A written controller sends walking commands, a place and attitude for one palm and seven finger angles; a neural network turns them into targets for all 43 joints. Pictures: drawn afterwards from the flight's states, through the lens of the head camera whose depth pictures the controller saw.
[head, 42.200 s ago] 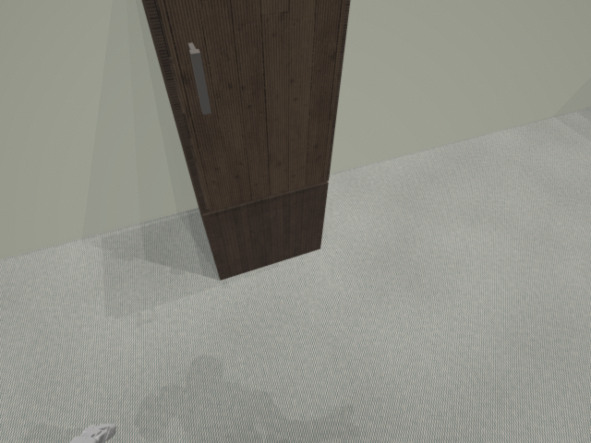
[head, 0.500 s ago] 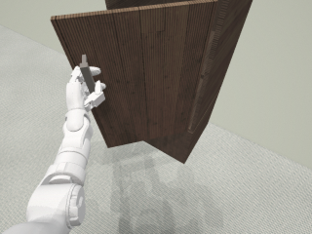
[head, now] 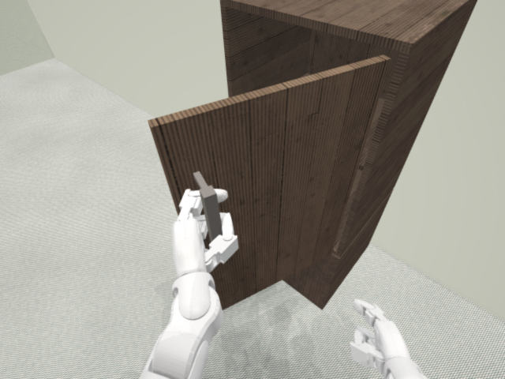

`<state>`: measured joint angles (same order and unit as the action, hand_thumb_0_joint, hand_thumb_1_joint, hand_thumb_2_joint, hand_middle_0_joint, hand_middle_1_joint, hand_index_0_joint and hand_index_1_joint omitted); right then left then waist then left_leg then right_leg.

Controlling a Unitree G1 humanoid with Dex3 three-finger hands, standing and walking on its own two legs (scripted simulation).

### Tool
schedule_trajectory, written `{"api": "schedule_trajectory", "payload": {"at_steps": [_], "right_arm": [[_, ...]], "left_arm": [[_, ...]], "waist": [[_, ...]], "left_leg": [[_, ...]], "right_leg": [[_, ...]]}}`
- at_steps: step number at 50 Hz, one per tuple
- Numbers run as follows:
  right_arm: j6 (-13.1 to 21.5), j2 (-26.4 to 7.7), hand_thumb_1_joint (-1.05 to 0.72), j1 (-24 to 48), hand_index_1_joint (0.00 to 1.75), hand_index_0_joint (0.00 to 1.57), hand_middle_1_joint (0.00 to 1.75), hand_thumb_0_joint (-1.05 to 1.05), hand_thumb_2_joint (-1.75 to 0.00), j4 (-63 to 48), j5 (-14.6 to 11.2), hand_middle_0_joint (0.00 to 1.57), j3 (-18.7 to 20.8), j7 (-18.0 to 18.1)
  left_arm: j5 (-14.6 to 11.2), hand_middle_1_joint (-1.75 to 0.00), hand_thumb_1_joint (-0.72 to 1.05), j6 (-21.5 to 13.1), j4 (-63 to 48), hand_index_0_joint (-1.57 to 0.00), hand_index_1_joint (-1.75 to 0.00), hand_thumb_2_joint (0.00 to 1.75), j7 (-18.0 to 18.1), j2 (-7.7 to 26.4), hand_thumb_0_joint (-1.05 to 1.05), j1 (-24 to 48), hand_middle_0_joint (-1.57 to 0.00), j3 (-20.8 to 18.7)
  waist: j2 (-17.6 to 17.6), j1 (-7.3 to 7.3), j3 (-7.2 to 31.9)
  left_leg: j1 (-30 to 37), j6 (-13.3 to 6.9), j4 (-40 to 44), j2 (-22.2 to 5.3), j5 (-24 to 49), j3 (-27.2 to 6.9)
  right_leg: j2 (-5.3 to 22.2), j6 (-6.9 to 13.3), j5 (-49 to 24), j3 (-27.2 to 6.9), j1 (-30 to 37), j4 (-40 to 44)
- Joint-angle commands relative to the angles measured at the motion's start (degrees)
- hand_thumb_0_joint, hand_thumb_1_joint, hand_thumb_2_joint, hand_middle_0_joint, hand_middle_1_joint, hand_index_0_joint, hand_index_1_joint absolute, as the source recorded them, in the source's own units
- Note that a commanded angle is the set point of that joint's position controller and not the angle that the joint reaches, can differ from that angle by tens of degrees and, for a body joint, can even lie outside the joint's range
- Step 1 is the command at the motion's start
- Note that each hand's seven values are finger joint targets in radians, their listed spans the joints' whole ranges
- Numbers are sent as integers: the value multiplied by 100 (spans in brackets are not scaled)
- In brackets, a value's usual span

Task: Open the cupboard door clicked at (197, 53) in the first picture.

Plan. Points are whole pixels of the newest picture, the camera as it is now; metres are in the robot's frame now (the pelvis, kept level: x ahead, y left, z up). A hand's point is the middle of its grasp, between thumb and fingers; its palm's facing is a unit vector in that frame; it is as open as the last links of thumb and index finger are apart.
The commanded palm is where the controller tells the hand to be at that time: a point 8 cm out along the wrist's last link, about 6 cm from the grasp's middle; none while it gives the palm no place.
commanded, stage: pull the door open along its arc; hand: left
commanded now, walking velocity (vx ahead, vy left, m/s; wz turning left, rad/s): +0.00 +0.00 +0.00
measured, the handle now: (208, 212) +0.35 +0.09 +0.10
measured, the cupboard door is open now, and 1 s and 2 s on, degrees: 69 68 70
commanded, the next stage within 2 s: open thumb and fingers to let go in 0.04 s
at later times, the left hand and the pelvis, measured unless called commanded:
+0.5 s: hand (232, 232) +0.31 +0.05 +0.11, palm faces +0.29 -0.96 +0.01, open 9.2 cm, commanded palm +0.27 +0.10 +0.10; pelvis -0.03 -0.02 +0.00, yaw +1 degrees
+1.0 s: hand (229, 232) +0.31 +0.05 +0.11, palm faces +0.25 -0.97 +0.01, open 14.4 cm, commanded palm +0.27 +0.10 +0.10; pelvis -0.05 +0.01 +0.00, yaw +0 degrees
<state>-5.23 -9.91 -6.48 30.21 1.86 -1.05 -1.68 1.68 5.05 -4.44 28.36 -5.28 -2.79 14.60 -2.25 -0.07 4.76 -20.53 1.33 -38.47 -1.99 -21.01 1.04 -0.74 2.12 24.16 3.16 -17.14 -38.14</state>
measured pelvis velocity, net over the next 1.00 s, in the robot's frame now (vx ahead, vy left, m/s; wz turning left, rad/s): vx -0.05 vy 0.01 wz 0.01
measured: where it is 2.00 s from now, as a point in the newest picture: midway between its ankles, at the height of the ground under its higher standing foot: outside the picture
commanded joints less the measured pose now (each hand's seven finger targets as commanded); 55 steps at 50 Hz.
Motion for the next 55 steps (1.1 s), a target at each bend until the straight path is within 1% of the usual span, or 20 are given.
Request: {"api": "schedule_trajectory", "payload": {"at_steps": [1, 3, 7, 9, 10, 12, 14, 16, 17, 19, 25, 27, 29, 33, 37, 45, 47, 53, 54, 55], "right_arm": [[38, -522, -90, 339, 30, 20, 30, 0, -90, -509, 32, 20, 185, 121], [16, -498, -90, 375, 30, 20, 30, 0, -90, -493, 34, 20, 165, 191], [12, -479, -90, 333, 30, 20, 30, 0, -90, -412, 35, 20, 154, 280], [51, -486, -90, 329, 30, 20, 30, 0, -90, -417, 36, 20, 158, 300], [64, -490, -90, 283, 30, 20, 30, 0, -90, -370, 27, 20, 154, 305], [120, -504, -90, 310, 30, 20, 30, 0, -90, -391, 37, 20, 179, 329], [172, -511, -90, 278, 30, 20, 30, 0, -90, -336, 34, 20, 166, 344], [231, -526, -90, 295, 30, 20, 30, 0, -90, -335, 28, 20, 176, 355], [258, -535, -90, 280, 30, 20, 30, 0, -90, -303, 20, 20, 173, 366], [323, -537, -90, 284, 30, 20, 30, 0, -90, -268, 26, 20, 172, 372], [451, -589, -90, 267, 30, 20, 30, 0, -90, -134, 26, 20, 207, 383], [475, -584, -90, 256, 30, 20, 30, 0, -90, -113, 30, 20, 198, 377], [489, -591, -90, 276, 30, 20, 30, 0, -90, -85, 23, 20, 207, 379], [519, -597, -90, 233, 30, 20, 30, 0, -90, -76, 30, 20, 233, 352], [519, -602, -90, 171, 30, 20, 30, 0, -90, -82, 38, 20, 251, 302], [412, -579, -90, 221, 30, 20, 30, 0, -90, -71, 28, 20, 227, 274], [402, -557, -90, 242, 30, 20, 30, 0, -90, -94, 29, 20, 215, 254], [343, -552, -90, 259, 30, 20, 30, 0, -90, -34, 18, 20, 193, 243], [276, -703, -90, -175, 30, 20, 30, 0, -90, 85, 32, 20, 195, 234], [252, -727, -90, -270, 30, 20, 30, 0, -90, -77, -68, 20, 265, 296]], "left_arm": [[254, -135, 90, -222, -991, -40, -135, 90, 390, -458, 0, 2130, -40, -78], [177, -135, 90, -274, -749, -40, -135, 90, 265, -435, 0, 2187, -40, -133], [100, -135, 90, -440, -441, -40, -135, 90, 66, -339, 0, 2650, -40, -236], [85, -134, 76, -521, -279, -39, -134, 84, -21, -427, 0, 2618, -39, -181], [87, -133, 69, -563, -122, -38, -133, 81, -56, -393, 0, 2700, -38, -198], [25, -131, 55, -689, -138, -38, -131, 75, -112, -321, 0, 2721, -38, -307], [-8, -130, 41, -773, 16, -36, -130, 69, -146, -295, 0, 2924, -36, -350], [-73, -128, 27, -862, 99, -35, -128, 63, -161, -186, 0, 2905, -35, -495], [-103, -127, 20, -907, 140, -35, -127, 60, -164, -140, 0, 3018, -35, -532], [-128, -126, 6, -974, 238, -34, -126, 54, -155, -157, 0, 3107, -34, -552], [-153, -122, -36, -1164, 614, -31, -122, 36, -61, 119, 0, 3368, -31, -842], [-168, -120, -50, -1200, 754, -30, -120, 30, -24, 90, 0, 3513, -30, -856], [-155, -120, -50, -1233, 881, -30, -120, 30, 1, 61, 0, 3608, -30, -832], [-119, -100, -50, -1290, 1040, -27, -100, 30, 78, 0, 0, 3683, -27, -830], [-22, -80, -50, -1321, 1053, -23, -80, 30, 171, -175, 0, 3876, -23, -653], [52, -40, -50, -1189, 1151, -17, -40, 30, 361, -303, 0, 4144, -17, -560], [55, -30, -50, -1152, 1143, -15, -30, 30, 401, -484, 0, 4128, -15, -425], [93, -30, -50, -1027, 1356, -15, -30, 30, 512, -597, 0, 4402, -15, -350], [635, -30, -50, -1288, 1395, -15, -30, 30, -714, -245, 0, 4129, -15, 834], [407, -30, -50, -1528, 1159, -15, -30, 30, -1374, 89, 0, 4513, -15, 485]], "waist": [[540, -185, 958], [582, -111, 1058], [736, -108, 1188], [784, -97, 1174], [858, -106, 1076], [861, -44, 1225], [966, -80, 1154], [890, -7, 1161], [986, -24, 1131], [861, -18, 1088], [920, 23, 983], [917, -4, 885], [825, -17, 836], [726, 15, 960], [711, -48, 1064], [611, -90, 993], [560, -90, 1047], [653, -154, 963], [963, -614, 741], [715, -498, 1133]], "left_leg": [[757, -175, -2, 191, 2193, -59], [737, -178, 44, 230, 2088, -80], [712, -191, 65, 256, 2070, -105], [667, -200, 90, 265, 1988, -109], [662, -199, 123, 250, 1918, -131], [645, -211, 142, 269, 1844, -107], [574, -220, 161, 285, 1682, -117], [552, -225, 222, 290, 1573, -94], [514, -229, 234, 295, 1499, -99], [498, -233, 247, 309, 1373, -79], [436, -247, 325, 309, 1117, -55], [396, -248, 360, 315, 1004, -43], [412, -253, 366, 318, 923, -15], [483, -248, 416, 294, 982, -9], [560, -244, 416, 246, 1085, -24], [589, -204, 411, 180, 1048, -81], [583, -190, 416, 170, 1032, -104], [487, -165, 421, 151, 869, -196], [724, -260, 429, 121, 1053, -207], [849, -286, 385, 127, 1195, -215]], "right_leg": [[137, -143, -3477, -68, 73, 428], [171, -168, -3479, -109, 167, 451], [237, -218, -3686, -191, 267, 477], [250, -228, -3584, -188, 263, 499], [234, -217, -3413, -177, 205, 535], [256, -238, -3352, -225, 279, 567], [278, -266, -3181, -265, 240, 639], [287, -264, -2967, -305, 271, 720], [296, -273, -2856, -333, 273, 764], [309, -280, -2630, -376, 212, 851], [295, -247, -1870, -445, 108, 1065], [302, -253, -1640, -452, 21, 1116], [277, -219, -1339, -452, -70, 1181], [203, -162, -1276, -331, -110, 1078], [126, -126, -1356, -182, -219, 895], [46, -65, -1164, -60, -397, 778], [29, -54, -1141, 0, -433, 688], [-3, -34, -969, 62, -593, 585], [24, -45, -1358, -99, -841, 535], [55, -12, -1550, -93, -731, 495]]}}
